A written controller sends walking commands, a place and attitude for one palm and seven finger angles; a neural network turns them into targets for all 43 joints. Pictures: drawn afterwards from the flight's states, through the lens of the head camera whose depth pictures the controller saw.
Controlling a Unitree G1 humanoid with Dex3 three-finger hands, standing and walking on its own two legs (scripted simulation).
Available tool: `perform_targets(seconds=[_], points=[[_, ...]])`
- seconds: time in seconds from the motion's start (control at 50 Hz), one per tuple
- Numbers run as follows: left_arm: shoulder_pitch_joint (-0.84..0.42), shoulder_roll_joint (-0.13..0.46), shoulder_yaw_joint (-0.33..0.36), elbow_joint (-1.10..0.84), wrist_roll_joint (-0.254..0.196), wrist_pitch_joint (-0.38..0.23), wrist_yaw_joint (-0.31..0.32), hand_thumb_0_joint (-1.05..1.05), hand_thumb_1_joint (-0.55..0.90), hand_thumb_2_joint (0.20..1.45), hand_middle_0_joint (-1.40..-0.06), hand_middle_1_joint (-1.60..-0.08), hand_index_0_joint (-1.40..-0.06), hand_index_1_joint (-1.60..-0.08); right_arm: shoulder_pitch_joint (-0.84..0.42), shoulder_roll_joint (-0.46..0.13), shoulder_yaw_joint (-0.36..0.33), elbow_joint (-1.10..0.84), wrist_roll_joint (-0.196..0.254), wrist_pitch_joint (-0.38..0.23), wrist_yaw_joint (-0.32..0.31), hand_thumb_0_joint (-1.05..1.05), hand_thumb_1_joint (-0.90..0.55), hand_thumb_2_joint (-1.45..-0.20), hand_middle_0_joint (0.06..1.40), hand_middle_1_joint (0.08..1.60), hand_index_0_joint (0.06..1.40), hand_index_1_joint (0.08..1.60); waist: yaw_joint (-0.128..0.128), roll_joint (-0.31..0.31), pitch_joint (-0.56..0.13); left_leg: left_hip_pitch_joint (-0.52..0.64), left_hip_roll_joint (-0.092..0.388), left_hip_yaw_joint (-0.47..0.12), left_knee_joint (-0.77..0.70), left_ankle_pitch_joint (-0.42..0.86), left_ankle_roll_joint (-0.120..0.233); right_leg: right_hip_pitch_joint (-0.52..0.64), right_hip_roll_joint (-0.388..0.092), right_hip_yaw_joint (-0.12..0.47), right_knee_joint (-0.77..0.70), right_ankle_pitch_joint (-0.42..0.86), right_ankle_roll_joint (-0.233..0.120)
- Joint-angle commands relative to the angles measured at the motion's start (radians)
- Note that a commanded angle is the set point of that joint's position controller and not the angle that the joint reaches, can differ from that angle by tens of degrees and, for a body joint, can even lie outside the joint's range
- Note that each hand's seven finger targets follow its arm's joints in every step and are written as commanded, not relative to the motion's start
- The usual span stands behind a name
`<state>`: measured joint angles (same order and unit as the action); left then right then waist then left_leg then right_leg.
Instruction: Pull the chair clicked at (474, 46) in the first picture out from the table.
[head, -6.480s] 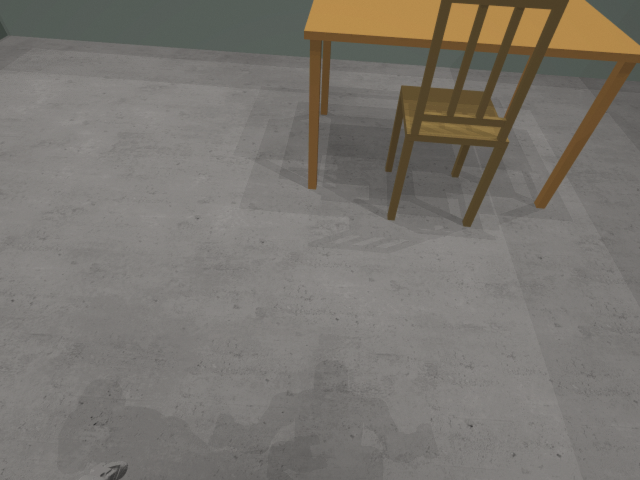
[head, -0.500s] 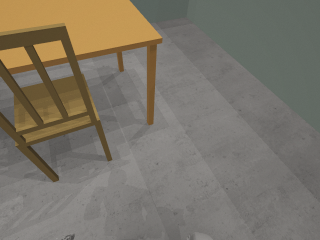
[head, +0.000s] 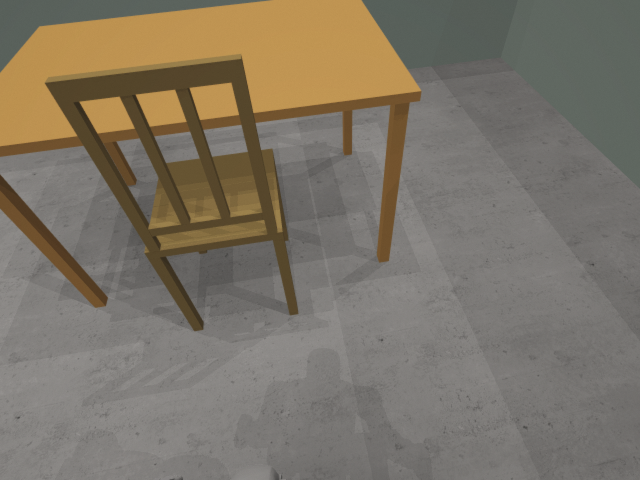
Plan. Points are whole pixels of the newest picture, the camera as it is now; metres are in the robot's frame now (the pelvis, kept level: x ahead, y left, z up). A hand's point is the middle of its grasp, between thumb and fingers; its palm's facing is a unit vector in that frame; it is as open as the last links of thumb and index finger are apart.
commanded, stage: turn to face it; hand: left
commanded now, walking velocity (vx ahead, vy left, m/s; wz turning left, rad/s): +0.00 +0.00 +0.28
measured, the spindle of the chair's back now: (160, 167) +0.74 +0.40 -0.06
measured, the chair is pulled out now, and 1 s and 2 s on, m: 0.00 0.00 0.00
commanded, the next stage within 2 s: take the last steps up to it in 0.12 s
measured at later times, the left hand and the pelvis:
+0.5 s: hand out of the picture -0.02 +0.26 -0.17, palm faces +0.16 -0.97 -0.19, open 7.4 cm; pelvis -0.01 +0.07 +0.01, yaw +6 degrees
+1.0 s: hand out of the picture +0.03 +0.19 -0.16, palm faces +0.24 -0.95 -0.19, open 7.3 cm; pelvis +0.09 +0.04 +0.01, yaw +10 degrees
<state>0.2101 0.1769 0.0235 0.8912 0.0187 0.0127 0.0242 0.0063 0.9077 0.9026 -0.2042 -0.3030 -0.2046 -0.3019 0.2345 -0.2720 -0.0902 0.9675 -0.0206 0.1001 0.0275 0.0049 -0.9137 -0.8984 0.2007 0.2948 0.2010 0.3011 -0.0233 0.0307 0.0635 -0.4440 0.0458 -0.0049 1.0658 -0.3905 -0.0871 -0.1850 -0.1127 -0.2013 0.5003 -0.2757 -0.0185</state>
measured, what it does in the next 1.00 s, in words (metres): steps on the spot: left foot, then right foot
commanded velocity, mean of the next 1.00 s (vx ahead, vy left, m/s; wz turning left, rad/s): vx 0.24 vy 0.02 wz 0.12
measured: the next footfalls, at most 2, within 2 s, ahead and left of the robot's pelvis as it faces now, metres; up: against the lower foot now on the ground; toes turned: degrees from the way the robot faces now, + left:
left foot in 0.18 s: +0.01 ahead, +0.15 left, +0.00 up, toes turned +9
right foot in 0.72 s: +0.11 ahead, -0.06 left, +0.00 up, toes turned +1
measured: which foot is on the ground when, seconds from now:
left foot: up 0.00-0.16, down 0.18-0.74, up 0.76-1.00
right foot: down 0.00-0.18, up 0.20-0.70, down 0.72-1.00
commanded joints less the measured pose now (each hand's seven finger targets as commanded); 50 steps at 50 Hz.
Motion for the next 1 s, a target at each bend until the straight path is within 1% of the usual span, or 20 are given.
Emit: perform_targets(seconds=[0.0,0.06,0.1,0.12,0.14,0.16,0.18,0.28,0.36,0.52,0.6,0.66,0.68,0.7,0.72,0.74,0.78,0.82,0.86,0.98], points=[[0.074,0.231,0.067,-0.029,0.012,-0.017,0.01,0.0,0.9,0.9,-0.2,-0.3,-0.2,-0.3,-0.113,-0.025,0.009,-0.1,0.007,-0.041,-0.003,0.0,-0.9,-0.9,0.2,0.3,0.2,0.3,0.068,-0.236,-0.035,-0.009,-0.009,0.058,-0.168,-0.059,0.01,0.063,-0.243,0.163,-0.154,0.386,-0.103],[0.081,0.248,0.075,-0.008,0.016,-0.014,0.01,0.0,0.9,0.9,-0.2,-0.3,-0.2,-0.3,-0.104,-0.015,0.019,-0.099,0.013,-0.057,-0.009,0.0,-0.9,-0.9,0.2,0.3,0.2,0.3,0.067,-0.247,-0.078,0.082,-0.027,0.084,-0.314,-0.071,0.03,0.073,-0.254,0.164,-0.105,0.451,-0.107],[0.07,0.243,0.075,0.005,0.009,-0.009,0.008,0.0,0.9,0.9,-0.2,-0.3,-0.2,-0.3,-0.046,-0.023,0.021,-0.08,0.013,-0.068,-0.014,0.0,-0.9,-0.9,0.2,0.3,0.2,0.3,0.033,-0.223,-0.114,0.203,-0.033,0.096,-0.515,0.059,0.041,0.054,-0.229,0.128,-0.018,0.434,-0.061],[0.062,0.228,0.075,0.008,-0.002,-0.004,0.007,0.0,0.9,0.9,-0.2,-0.3,-0.2,-0.3,0.003,-0.052,0.016,-0.064,0.011,-0.079,-0.015,0.0,-0.9,-0.9,0.2,0.3,0.2,0.3,-0.001,-0.142,-0.142,0.33,-0.008,0.076,-0.667,0.207,0.053,-0.015,-0.2,0.082,0.076,0.354,-0.012],[0.089,0.171,0.065,-0.01,-0.011,0.004,0.003,0.0,0.9,0.9,-0.2,-0.3,-0.2,-0.3,0.031,-0.148,-0.004,-0.065,0.003,-0.091,-0.019,0.0,-0.9,-0.9,0.2,0.3,0.2,0.3,-0.012,0.119,-0.18,0.475,0.193,-0.168,-0.74,0.42,0.123,-0.202,-0.088,0.023,0.264,0.062,0.06],[0.039,0.121,0.039,-0.041,-0.009,0.011,0.001,0.0,0.9,0.9,-0.2,-0.3,-0.2,-0.3,0.063,-0.224,-0.018,-0.063,0.004,-0.086,-0.03,0.0,-0.9,-0.9,0.2,0.3,0.2,0.3,-0.036,0.295,-0.149,0.456,0.363,-0.352,-0.749,0.773,0.241,-0.353,-0.007,0.072,0.417,-0.367,0.103],[0.016,0.148,0.042,-0.036,-0.004,0.02,0.005,0.0,0.9,0.9,-0.2,-0.3,-0.2,-0.3,0.057,-0.212,-0.012,-0.055,-0.002,-0.077,-0.034,0.0,-0.9,-0.9,0.2,0.3,0.2,0.3,-0.035,0.178,-0.137,0.38,0.38,-0.283,-0.725,0.729,0.299,-0.311,-0.021,0.146,0.519,-0.356,0.083],[0.065,0.137,0.045,0.056,0.007,0.016,-0.019,0.0,0.9,0.9,-0.2,-0.3,-0.2,-0.3,-0.031,-0.099,0.027,-0.058,0.003,-0.101,-0.051,0.0,-0.9,-0.9,0.2,0.3,0.2,0.3,0.013,0.144,-0.046,0.342,0.193,-0.151,-0.807,0.356,0.234,-0.362,0.002,0.162,0.629,-0.108,0.087],[0.067,0.129,0.038,0.077,0.012,0.004,-0.028,0.0,0.9,0.9,-0.2,-0.3,-0.2,-0.3,0.047,-0.075,0.029,-0.028,0.007,-0.119,-0.049,0.0,-0.9,-0.9,0.2,0.3,0.2,0.3,0.003,0.106,-0.003,0.351,0.18,-0.182,-0.882,0.122,0.249,-0.393,0.002,0.157,0.591,-0.051,0.088],[-0.031,0.084,0.029,0.046,0.01,-0.009,-0.034,0.0,0.9,0.9,-0.2,-0.3,-0.2,-0.3,0.149,-0.059,0.022,0.026,-0.002,-0.135,-0.053,0.0,-0.9,-0.9,0.2,0.3,0.2,0.3,-0.017,0.087,0.068,0.301,0.214,-0.27,-0.945,-0.08,0.297,-0.36,-0.003,0.16,0.346,-0.081,0.072],[-0.034,0.068,0.03,0.041,0.008,-0.018,-0.036,0.0,0.9,0.9,-0.2,-0.3,-0.2,-0.3,0.152,-0.062,0.019,0.05,-0.006,-0.133,-0.049,0.0,-0.9,-0.9,0.2,0.3,0.2,0.3,-0.006,0.072,0.068,0.217,0.212,-0.268,-0.922,-0.122,0.289,-0.215,0.028,0.137,0.205,-0.099,0.058],[0.102,0.055,0.037,0.091,0.008,-0.032,-0.034,0.0,0.9,0.9,-0.2,-0.3,-0.2,-0.3,0.125,-0.051,0.024,0.067,-0.004,-0.13,-0.048,0.0,-0.9,-0.9,0.2,0.3,0.2,0.3,0.063,0.009,0.029,0.1,0.153,-0.198,-0.794,-0.146,0.241,0.047,0.071,0.107,0.011,-0.006,0.054],[0.168,0.081,0.043,0.119,0.011,-0.043,-0.028,0.0,0.9,0.9,-0.2,-0.3,-0.2,-0.3,0.132,-0.023,0.029,0.073,0.002,-0.132,-0.047,0.0,-0.9,-0.9,0.2,0.3,0.2,0.3,0.09,-0.061,0.007,0.023,0.088,-0.143,-0.662,-0.145,0.202,0.178,0.042,0.15,-0.082,-0.025,0.047],[0.246,0.156,0.057,0.14,0.019,-0.057,-0.017,0.0,0.9,0.9,-0.2,-0.3,-0.2,-0.3,0.148,0.034,0.04,0.065,0.012,-0.137,-0.041,0.0,-0.9,-0.9,0.2,0.3,0.2,0.3,0.116,-0.263,-0.026,-0.139,-0.02,-0.015,-0.394,-0.132,0.152,0.318,-0.14,0.387,-0.212,-0.251,-0.008],[0.326,0.22,0.069,0.15,0.008,-0.055,-0.009,0.0,0.9,0.9,-0.2,-0.3,-0.2,-0.3,0.106,0.04,0.041,0.024,0.005,-0.139,-0.035,0.0,-0.9,-0.9,0.2,0.3,0.2,0.3,0.146,-0.389,-0.006,-0.263,-0.069,0.039,-0.165,-0.187,0.129,0.299,-0.334,0.694,-0.374,-0.414,-0.102],[0.302,0.204,0.066,0.143,-0.003,-0.052,-0.004,0.0,0.9,0.9,-0.2,-0.3,-0.2,-0.3,0.066,-0.006,0.025,0.017,-0.007,-0.134,-0.028,0.0,-0.9,-0.9,0.2,0.3,0.2,0.3,0.127,-0.217,0.046,-0.271,-0.02,-0.014,-0.054,-0.127,0.128,0.182,-0.353,0.689,-0.427,-0.502,-0.135],[0.18,0.136,0.049,0.125,-0.006,-0.069,-0.004,0.0,0.9,0.9,-0.2,-0.3,-0.2,-0.3,0.113,0.018,0.017,0.062,-0.008,-0.122,-0.018,0.0,-0.9,-0.9,0.2,0.3,0.2,0.3,0.053,-0.184,0.085,-0.224,0.023,-0.017,0.041,0.043,0.118,0.034,-0.277,0.577,-0.429,-0.441,-0.095],[0.144,0.067,0.03,0.123,-0.006,-0.079,-0.002,0.0,0.9,0.9,-0.2,-0.3,-0.2,-0.3,0.16,0.054,0.019,0.099,-0.01,-0.108,-0.013,0.0,-0.9,-0.9,0.2,0.3,0.2,0.3,0.013,-0.107,0.108,-0.173,0.05,-0.01,0.052,0.151,0.099,-0.029,-0.203,0.382,-0.418,-0.22,-0.065],[0.176,0.047,0.024,0.139,-0.007,-0.09,-0.003,0.0,0.9,0.9,-0.2,-0.3,-0.2,-0.3,0.181,0.081,0.023,0.109,-0.01,-0.104,-0.012,0.0,-0.9,-0.9,0.2,0.3,0.2,0.3,0.007,-0.108,0.089,-0.171,0.048,0.01,0.045,0.212,0.082,0.002,-0.156,0.264,-0.4,-0.024,-0.057],[0.258,0.058,0.021,0.191,-0.001,-0.107,0.0,0.0,0.9,0.9,-0.2,-0.3,-0.2,-0.3,0.048,0.065,0.019,0.052,-0.006,-0.105,-0.003,0.0,-0.9,-0.9,0.2,0.3,0.2,0.3,0.027,-0.12,0.1,-0.251,0.084,0.029,-0.072,0.268,0.055,0.082,-0.178,0.227,-0.398,0.112,-0.105]])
